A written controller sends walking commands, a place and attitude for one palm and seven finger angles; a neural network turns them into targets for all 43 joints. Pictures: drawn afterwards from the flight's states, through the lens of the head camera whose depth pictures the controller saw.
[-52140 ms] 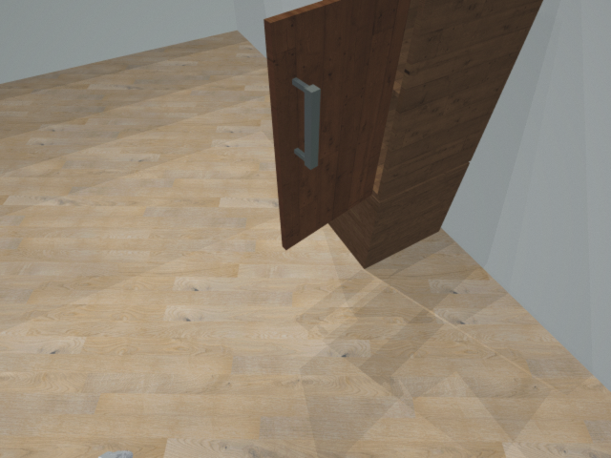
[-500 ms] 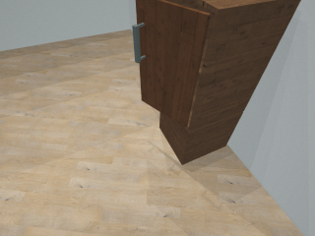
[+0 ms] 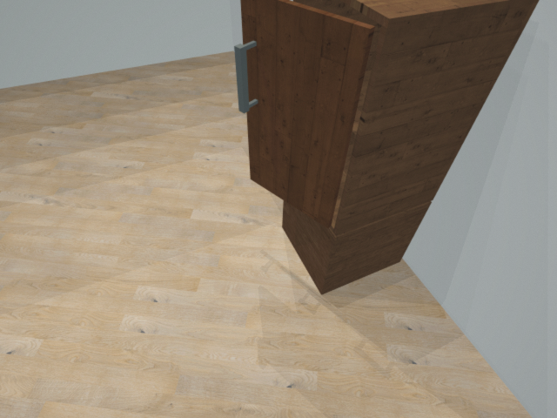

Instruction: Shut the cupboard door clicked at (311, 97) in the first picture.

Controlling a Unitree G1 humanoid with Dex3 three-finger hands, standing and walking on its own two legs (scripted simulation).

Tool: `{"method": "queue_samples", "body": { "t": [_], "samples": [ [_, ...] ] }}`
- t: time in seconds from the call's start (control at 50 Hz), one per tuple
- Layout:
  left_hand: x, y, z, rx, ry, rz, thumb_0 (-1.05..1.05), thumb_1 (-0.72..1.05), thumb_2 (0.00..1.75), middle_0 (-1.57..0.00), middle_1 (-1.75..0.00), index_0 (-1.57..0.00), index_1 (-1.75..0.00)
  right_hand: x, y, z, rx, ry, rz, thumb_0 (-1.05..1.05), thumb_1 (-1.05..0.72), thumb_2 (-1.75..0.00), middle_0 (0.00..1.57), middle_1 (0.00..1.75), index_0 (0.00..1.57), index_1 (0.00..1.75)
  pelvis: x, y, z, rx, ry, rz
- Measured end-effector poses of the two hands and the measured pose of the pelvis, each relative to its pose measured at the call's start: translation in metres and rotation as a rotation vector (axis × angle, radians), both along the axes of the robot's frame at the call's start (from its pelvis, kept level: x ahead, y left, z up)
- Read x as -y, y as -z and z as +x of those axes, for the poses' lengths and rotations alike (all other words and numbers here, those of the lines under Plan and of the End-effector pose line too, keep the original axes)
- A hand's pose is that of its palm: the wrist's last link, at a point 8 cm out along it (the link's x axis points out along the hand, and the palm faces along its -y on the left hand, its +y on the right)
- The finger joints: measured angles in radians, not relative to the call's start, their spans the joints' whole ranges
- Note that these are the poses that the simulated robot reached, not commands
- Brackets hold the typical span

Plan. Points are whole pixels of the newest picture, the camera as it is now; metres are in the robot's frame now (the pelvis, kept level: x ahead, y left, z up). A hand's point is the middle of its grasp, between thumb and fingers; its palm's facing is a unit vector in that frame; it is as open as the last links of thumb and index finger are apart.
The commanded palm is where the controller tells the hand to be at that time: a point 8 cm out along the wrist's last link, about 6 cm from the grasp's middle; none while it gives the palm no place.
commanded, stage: walk to a spot facing it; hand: left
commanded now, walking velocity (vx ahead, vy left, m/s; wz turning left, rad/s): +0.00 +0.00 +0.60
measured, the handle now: (247, 78) +0.88 +0.13 +0.05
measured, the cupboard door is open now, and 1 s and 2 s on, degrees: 25 25 25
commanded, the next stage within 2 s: none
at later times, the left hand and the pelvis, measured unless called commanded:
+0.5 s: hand out of the picture +0.01 +0.25 -0.17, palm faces +0.29 -0.92 -0.25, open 7.4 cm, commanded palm none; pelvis -0.02 +0.02 +0.00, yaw +17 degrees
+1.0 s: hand out of the picture -0.07 +0.17 -0.17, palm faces +0.59 -0.76 -0.26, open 7.4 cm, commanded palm none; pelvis +0.01 -0.02 -0.01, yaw +38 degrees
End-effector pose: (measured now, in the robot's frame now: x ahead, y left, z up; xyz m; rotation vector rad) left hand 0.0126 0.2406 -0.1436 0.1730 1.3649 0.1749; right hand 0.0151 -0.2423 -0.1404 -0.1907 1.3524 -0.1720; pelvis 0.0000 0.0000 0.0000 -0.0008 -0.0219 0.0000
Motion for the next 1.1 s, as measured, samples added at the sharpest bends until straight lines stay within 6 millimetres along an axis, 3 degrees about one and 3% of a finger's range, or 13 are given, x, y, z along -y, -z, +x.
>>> {"method": "queue_samples", "body": {
  "t": [0.14, 0.3, 0.42, 0.52, 0.68, 0.74, 0.82, 0.96, 1.1],
  "samples": [
    [-0.002, 0.009, -0.001, 0.041, -0.071, -0.002, 0.00, 0.91, 0.90, -0.20, -0.30, -0.20, -0.30, -0.006, 0.009, 0.006, -0.034, -0.048, 0.010, 0.00, -0.90, -0.90, 0.20, 0.30, 0.20, 0.30, -0.001, 0.010, -0.006, -0.005, -0.073, -0.017],
    [-0.028, 0.034, -0.016, 0.069, -0.181, -0.014, 0.00, 0.91, 0.90, -0.21, -0.30, -0.20, -0.30, -0.023, 0.012, 0.032, -0.017, -0.158, -0.028, 0.00, -0.90, -0.90, 0.20, 0.30, 0.20, 0.30, -0.020, 0.027, -0.010, -0.006, -0.195, -0.021],
    [-0.044, 0.010, -0.020, 0.077, -0.219, 0.016, 0.00, 0.91, 0.90, -0.20, -0.30, -0.20, -0.30, -0.033, 0.000, 0.048, -0.004, -0.229, -0.030, 0.00, -0.90, -0.90, 0.20, 0.30, 0.20, 0.30, -0.025, 0.011, -0.016, -0.046, -0.250, -0.029],
    [-0.050, -0.006, -0.018, 0.134, -0.262, 0.054, 0.00, 0.91, 0.90, -0.20, -0.30, -0.20, -0.30, -0.030, -0.006, 0.066, 0.000, -0.292, -0.028, 0.00, -0.90, -0.90, 0.21, 0.30, 0.20, 0.30, -0.017, 0.003, -0.015, -0.065, -0.312, -0.042],
    [-0.026, -0.018, -0.024, 0.200, -0.343, 0.107, 0.00, 0.91, 0.90, -0.20, -0.30, -0.20, -0.30, -0.006, 0.003, 0.110, 0.025, -0.387, -0.012, 0.00, -0.90, -0.90, 0.21, 0.30, 0.20, 0.30, 0.015, 0.007, -0.011, -0.068, -0.427, -0.031],
    [-0.010, -0.017, -0.042, 0.192, -0.380, 0.137, 0.00, 0.91, 0.90, -0.20, -0.30, -0.20, -0.30, 0.002, 0.013, 0.134, 0.045, -0.420, 0.000, 0.00, -0.90, -0.90, 0.21, 0.30, 0.20, 0.30, 0.027, 0.014, -0.008, -0.070, -0.458, -0.008],
    [0.013, -0.021, -0.070, 0.117, -0.445, 0.123, 0.00, 0.91, 0.90, -0.21, -0.30, -0.20, -0.30, -0.001, 0.008, 0.160, 0.067, -0.473, 0.015, 0.00, -0.90, -0.90, 0.20, 0.30, 0.20, 0.30, 0.030, 0.007, -0.002, -0.061, -0.514, 0.002],
    [0.037, -0.012, -0.103, 0.076, -0.567, 0.078, 0.01, 0.90, 0.90, -0.21, -0.30, -0.20, -0.30, -0.032, 0.003, 0.191, 0.050, -0.601, 0.024, 0.00, -0.91, -0.90, 0.20, 0.30, 0.19, 0.30, 0.027, 0.006, 0.006, -0.063, -0.625, 0.018],
    [0.040, 0.020, -0.159, 0.024, -0.726, 0.024, 0.00, 0.90, 0.90, -0.21, -0.30, -0.20, -0.30, -0.109, 0.004, 0.228, 0.126, -0.786, 0.023, 0.00, -0.91, -0.90, 0.20, 0.30, 0.19, 0.30, 0.002, 0.023, 0.001, -0.058, -0.725, -0.005]
  ]
}}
